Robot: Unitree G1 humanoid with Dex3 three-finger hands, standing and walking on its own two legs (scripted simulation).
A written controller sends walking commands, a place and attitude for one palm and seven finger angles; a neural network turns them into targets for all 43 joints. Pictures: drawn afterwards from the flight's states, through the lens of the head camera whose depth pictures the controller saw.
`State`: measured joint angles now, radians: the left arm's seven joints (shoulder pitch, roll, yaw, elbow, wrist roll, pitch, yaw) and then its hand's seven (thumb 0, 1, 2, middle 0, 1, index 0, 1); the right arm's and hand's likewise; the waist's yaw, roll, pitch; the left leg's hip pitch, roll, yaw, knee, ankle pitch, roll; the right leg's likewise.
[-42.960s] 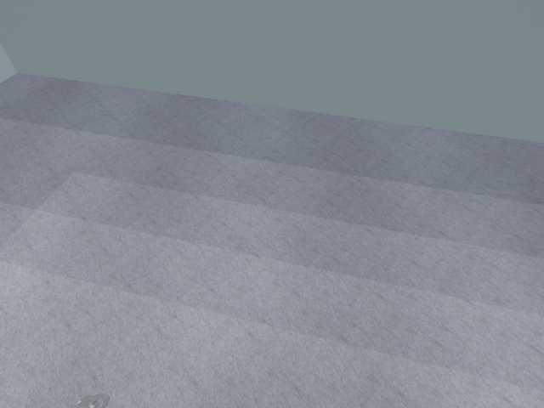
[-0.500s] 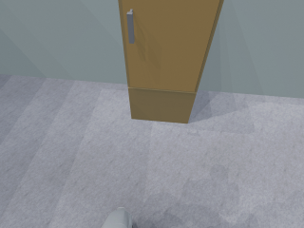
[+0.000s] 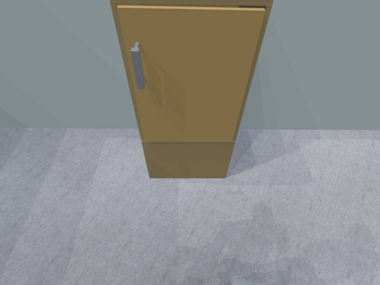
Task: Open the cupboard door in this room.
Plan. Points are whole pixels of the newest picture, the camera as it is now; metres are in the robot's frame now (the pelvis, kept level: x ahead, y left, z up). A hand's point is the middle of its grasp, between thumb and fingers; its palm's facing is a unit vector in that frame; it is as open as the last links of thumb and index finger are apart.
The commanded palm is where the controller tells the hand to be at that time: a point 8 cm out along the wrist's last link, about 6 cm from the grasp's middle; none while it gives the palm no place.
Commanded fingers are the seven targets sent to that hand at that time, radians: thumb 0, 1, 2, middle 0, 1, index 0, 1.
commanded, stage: take the last steps up to it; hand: left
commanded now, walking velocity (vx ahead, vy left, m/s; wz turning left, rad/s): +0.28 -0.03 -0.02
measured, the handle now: (139, 65) +0.76 +0.19 +0.04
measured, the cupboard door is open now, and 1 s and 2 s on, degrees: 0 0 0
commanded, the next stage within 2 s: come to a stop and stand still in 0.34 s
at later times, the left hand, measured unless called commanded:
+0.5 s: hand out of the picture +0.11 +0.15 -0.20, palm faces +0.11 -0.98 -0.14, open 7.3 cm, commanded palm none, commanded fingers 0.00 0.90 0.90 -0.20 -0.30 -0.20 -0.30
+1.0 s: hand (139, 244) +0.25 +0.14 -0.17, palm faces +0.03 -0.96 -0.28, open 7.4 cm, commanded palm none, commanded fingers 0.00 0.90 0.90 -0.20 -0.30 -0.20 -0.30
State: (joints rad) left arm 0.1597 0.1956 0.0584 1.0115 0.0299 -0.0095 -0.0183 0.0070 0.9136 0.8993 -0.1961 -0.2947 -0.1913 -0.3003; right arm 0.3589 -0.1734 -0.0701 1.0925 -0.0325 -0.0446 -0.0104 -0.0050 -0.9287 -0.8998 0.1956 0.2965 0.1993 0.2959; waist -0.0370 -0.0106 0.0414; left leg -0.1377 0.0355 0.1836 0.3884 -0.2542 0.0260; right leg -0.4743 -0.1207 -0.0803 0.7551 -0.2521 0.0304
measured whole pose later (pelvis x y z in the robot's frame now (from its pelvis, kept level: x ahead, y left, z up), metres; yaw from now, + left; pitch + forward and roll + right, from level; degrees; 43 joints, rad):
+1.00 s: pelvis +0.19 -0.06 -0.01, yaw +1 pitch -2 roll +1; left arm 0.18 0.18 0.02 1.01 0.03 0.00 0.03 0.00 0.91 0.90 -0.20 -0.30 -0.19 -0.30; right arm 0.16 -0.21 -0.08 1.05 -0.02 0.07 -0.01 0.00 -0.92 -0.90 0.20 0.30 0.20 0.30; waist 0.00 0.04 0.10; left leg -0.35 0.03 0.05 0.80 -0.47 -0.02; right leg -0.28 -0.06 -0.06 0.60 -0.29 -0.01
